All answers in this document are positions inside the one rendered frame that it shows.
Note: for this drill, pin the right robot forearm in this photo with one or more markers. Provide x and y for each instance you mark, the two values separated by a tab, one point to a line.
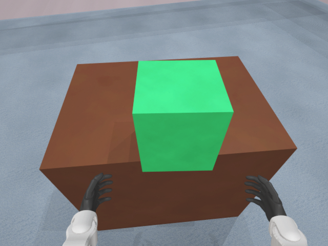
284	232

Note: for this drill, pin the right robot hand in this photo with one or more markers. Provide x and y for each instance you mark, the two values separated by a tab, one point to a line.
270	202

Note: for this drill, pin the carton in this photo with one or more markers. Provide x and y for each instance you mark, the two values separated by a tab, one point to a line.
181	114

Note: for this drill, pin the pedestal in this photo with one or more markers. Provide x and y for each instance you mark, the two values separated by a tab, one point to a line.
95	133

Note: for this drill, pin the left robot forearm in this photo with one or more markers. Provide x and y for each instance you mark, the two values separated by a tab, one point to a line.
83	229

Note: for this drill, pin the left robot hand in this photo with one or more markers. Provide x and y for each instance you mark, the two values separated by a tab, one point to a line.
90	200

